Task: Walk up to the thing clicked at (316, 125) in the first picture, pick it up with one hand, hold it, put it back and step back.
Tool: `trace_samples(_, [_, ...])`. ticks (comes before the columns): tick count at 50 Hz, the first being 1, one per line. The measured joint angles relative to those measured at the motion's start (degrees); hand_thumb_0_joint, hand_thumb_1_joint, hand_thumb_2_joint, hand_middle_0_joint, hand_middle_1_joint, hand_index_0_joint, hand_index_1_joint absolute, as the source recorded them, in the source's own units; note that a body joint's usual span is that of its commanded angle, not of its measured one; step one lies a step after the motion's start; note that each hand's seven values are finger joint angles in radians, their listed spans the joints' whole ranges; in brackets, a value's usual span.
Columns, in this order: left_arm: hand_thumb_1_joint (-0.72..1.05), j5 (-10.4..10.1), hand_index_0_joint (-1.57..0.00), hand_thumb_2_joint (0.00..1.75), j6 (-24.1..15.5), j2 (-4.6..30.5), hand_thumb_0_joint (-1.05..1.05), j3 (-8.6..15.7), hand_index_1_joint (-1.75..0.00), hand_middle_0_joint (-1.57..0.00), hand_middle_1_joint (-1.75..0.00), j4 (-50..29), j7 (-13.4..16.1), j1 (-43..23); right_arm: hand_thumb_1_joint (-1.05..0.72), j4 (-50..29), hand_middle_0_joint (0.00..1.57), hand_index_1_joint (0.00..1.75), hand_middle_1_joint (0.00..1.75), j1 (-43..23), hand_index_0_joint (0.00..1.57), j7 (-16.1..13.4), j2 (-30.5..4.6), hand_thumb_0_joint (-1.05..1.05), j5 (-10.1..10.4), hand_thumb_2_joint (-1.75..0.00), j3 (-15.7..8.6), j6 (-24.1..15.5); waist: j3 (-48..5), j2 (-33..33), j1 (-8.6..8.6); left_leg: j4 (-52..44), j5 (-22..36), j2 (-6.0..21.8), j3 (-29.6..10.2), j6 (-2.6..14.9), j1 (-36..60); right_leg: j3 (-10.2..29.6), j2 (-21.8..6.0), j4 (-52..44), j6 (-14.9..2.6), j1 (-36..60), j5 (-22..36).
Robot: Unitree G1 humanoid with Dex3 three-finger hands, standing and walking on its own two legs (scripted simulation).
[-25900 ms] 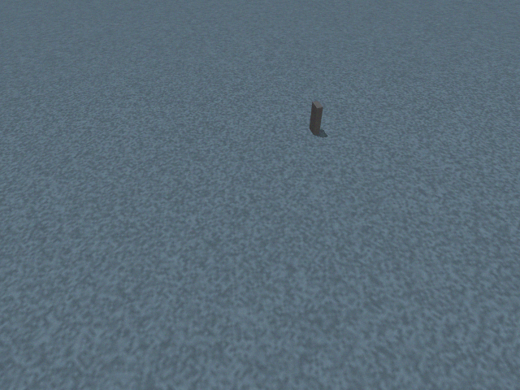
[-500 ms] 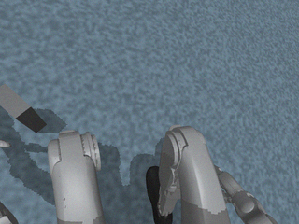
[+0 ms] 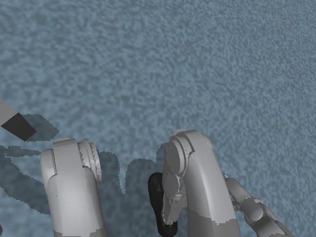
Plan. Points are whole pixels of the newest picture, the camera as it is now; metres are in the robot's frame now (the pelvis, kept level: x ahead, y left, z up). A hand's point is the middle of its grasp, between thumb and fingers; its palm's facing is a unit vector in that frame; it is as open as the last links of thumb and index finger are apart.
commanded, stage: withdraw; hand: left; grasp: from the side
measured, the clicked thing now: (9, 118) +0.39 +0.33 -0.18
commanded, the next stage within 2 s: rise in 1.96 s
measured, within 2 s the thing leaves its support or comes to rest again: neither
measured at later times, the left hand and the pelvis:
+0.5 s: hand out of the picture +0.36 +0.39 -0.10, palm faces +0.48 -0.88 -0.02, open 17.5 cm; pelvis +0.00 +0.00 +0.00, yaw +0 degrees
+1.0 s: hand out of the picture +0.36 +0.38 -0.11, palm faces +0.47 -0.88 -0.03, open 17.1 cm; pelvis +0.00 +0.00 +0.01, yaw +0 degrees
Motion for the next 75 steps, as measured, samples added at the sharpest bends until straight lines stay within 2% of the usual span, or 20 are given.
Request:
trace_samples(4, [-0.61,-0.26,-0.11,0.0,0.38,-0.45,-0.01,-0.38,-0.05,-0.07,-0.09,-1.31,-0.68,0.88,-0.86,-0.17,0.21,0.3,0.3,0.57,0.21,0.18,-0.41,0.0,-0.08,-0.88,-0.1,0.19,0.57,0.14,0.1,0.1,-0.07,-0.02,-0.19,0.17,-0.03,-0.19,0.05,-0.21,-0.12,0.28,-0.06])
trace_samples(10, [-0.61,-0.54,-0.11,0.0,1.87,-5.33,-0.01,-0.84,-0.06,-0.07,-0.11,-9.06,-0.24,4.42,-0.86,-0.05,0.21,0.3,0.3,2.32,0.21,0.34,-0.19,0.0,0.91,-0.88,-1.7,0.66,-0.76,0.5,0.92,-0.57,-0.13,-0.21,0.05,0.13,-0.02,-0.12,-0.29,-0.69,-0.13,0.49,-0.46])
trace_samples(13, [-0.61,-0.38,-0.11,0.01,2.54,-6.65,-0.01,-0.88,-0.07,-0.07,-0.12,-10.64,0.46,4.84,-0.87,0.36,0.21,0.3,0.3,2.65,0.21,0.13,0.1,0.0,1.55,-0.88,-2.38,0.82,-1.87,0.69,1.39,-1.25,0.09,-0.26,0.51,0.12,-0.01,0.13,-0.54,-1.0,-0.26,0.42,-0.51])
trace_samples(16, [-0.61,-0.42,-0.11,0.01,2.6,-5.79,-0.01,-0.97,-0.08,-0.07,-0.12,-9.34,0.63,4.19,-0.87,0.63,0.21,0.3,0.3,2.23,0.21,-0.01,0.19,0.0,1.63,-0.88,-2.58,0.81,-2.5,0.98,1.54,-1.7,0.46,-0.28,0.92,0.23,-0.09,0.4,-0.68,-1.16,-0.23,0.28,-0.33])
trace_samples(21, [-0.61,-0.87,-0.11,0.01,2.0,-2.99,-0.01,-2.72,-0.07,-0.07,-0.12,-3.79,-0.21,2.34,-0.87,0.38,0.21,0.3,0.3,0.94,0.21,0.07,0.11,0.0,1.39,-0.88,-2.15,0.09,-2.25,1.42,1.26,-1.52,0.83,-0.04,1.14,0.61,-0.3,0.62,-0.44,-1.04,0.01,-0.03,0.17])
trace_samples(25, [-0.6,-0.72,-0.11,0.0,1.25,-3.23,-0.01,-3.64,-0.06,-0.06,-0.11,-2.2,-0.38,1.87,-0.86,-0.32,0.21,0.3,0.3,0.51,0.21,0.4,0.26,0.0,1.05,-0.88,-1.51,-0.34,-1.68,1.22,0.91,-0.92,0.55,0.15,0.84,0.67,-0.19,0.47,-0.13,-0.76,0.05,0.05,0.23])
trace_samples(32, [-0.58,1.98,-0.11,0.01,1.06,-5.52,-0.01,-2.0,-0.06,-0.07,-0.11,-6.14,1.41,1.23,-0.85,-0.55,0.21,0.3,0.3,0.88,0.21,0.45,1.06,0.0,0.63,-0.88,-1.08,0.23,-1.43,0.18,0.42,-0.66,0.08,-0.04,0.46,0.34,0.28,0.19,-0.23,-0.6,-0.06,0.61,-0.23])
trace_samples(37, [-0.56,2.96,-0.11,0.02,1.58,-2.66,-0.01,-1.46,-0.07,-0.07,-0.11,-5.23,2.32,-0.66,-0.86,-0.5,0.21,0.3,0.3,1.11,0.21,0.4,0.78,0.0,0.47,-0.88,-0.99,0.92,-1.31,0.4,-0.15,-1.09,0.44,-0.25,0.66,0.43,-0.17,0.24,-0.48,-0.92,-0.22,0.4,-0.22])
trace_samples(42, [-0.55,1.26,-0.11,0.02,2.27,-0.66,-0.01,-2.31,-0.07,-0.07,-0.12,-3.09,1.27,-0.28,-0.86,-0.6,0.21,0.3,0.3,1.7,0.21,0.58,-0.07,0.0,0.5,-0.88,-1.15,1.04,-0.85,1.3,-0.33,-1.14,0.54,-0.1,0.68,0.73,-0.63,0.24,-0.32,-1.18,0.01,0.05,-0.01])
trace_samples(45, [-0.53,0.67,-0.11,0.02,2.42,-2.14,-0.01,-3.0,-0.07,-0.07,-0.12,-3.67,0.81,1.08,-0.86,-0.33,0.21,0.3,0.3,2.27,0.21,0.83,-0.37,0.0,0.68,-0.88,-1.4,0.97,-0.68,1.65,-0.07,-1.06,0.43,-0.04,0.61,0.79,-0.63,0.2,-0.25,-1.2,0.12,0.07,-0.03])
trace_samples(52, [-0.49,1.36,-0.11,0.04,2.05,-7.12,-0.01,-2.29,-0.08,-0.07,-0.13,-9.83,2.15,4.17,-0.86,0.17,0.21,0.3,0.3,3.09,0.21,0.75,0.25,0.0,1.44,-0.88,-2.21,1.23,-1.42,1.19,0.56,-1.4,0.24,-0.17,0.68,0.29,-0.19,0.25,-0.5,-1.15,-0.05,0.2,-0.31])
trace_samples(55, [-0.47,1.5,-0.12,0.06,1.99,-6.73,-0.01,-1.95,-0.09,-0.07,-0.14,-9.96,2.22,3.7,-0.86,0.52,0.21,0.3,0.3,2.8,0.21,0.4,0.64,0.0,1.55,-0.88,-2.46,1.27,-2.06,1.0,0.72,-1.75,0.36,-0.22,0.94,0.18,-0.14,0.41,-0.66,-1.2,-0.1,0.1,-0.32])
trace_samples(62, [-0.45,0.17,-0.12,0.06,1.72,-3.28,-0.01,-3.77,-0.09,-0.07,-0.15,-4.89,0.32,1.86,-0.86,0.26,0.21,0.3,0.3,1.19,0.21,0.44,0.28,0.0,1.37,-0.88,-2.3,0.52,-1.97,1.68,0.67,-1.74,0.54,-0.05,1.17,0.41,-0.44,0.57,-0.54,-1.21,-0.29,-0.25,-0.09])
trace_samples(66, [-0.44,-0.36,-0.12,0.06,1.59,-4.86,-0.01,-4.51,-0.09,-0.08,-0.14,-5.12,0.1,2.62,-0.85,-0.18,0.21,0.3,0.3,1.02,0.21,0.81,0.17,0.0,1.26,-0.88,-2.32,0.01,-1.76,1.81,0.75,-1.33,0.2,0.04,0.99,0.4,-0.34,0.51,-0.38,-0.94,-0.08,-0.19,-0.23])
trace_samples(71, [-0.44,1.36,-0.12,0.06,1.48,-8.46,-0.01,-5.33,-0.1,-0.08,-0.15,-9.61,1.0,4.07,-0.85,-0.01,0.21,0.3,0.3,1.32,0.21,0.98,0.7,0.0,1.39,-0.88,-2.93,0.17,-2.21,1.47,1.11,-1.25,-0.09,-0.12,0.99,0.06,-0.13,0.52,-0.56,-0.63,-0.3,-0.11,-0.63])
trace_samples(75, [-0.44,1.85,-0.12,0.07,1.5,-8.97,-0.01,-4.89,-0.1,-0.08,-0.15,-10.51,2.24,3.32,-0.86,0.23,0.21,0.3,0.3,1.28,0.21,0.78,1.07,0.0,1.58,-0.88,-3.04,0.58,-2.7,1.44,1.13,-1.59,0.05,-0.32,1.11,-0.14,-0.14,0.57,-0.81,-0.69,-0.39,-0.16,-0.73])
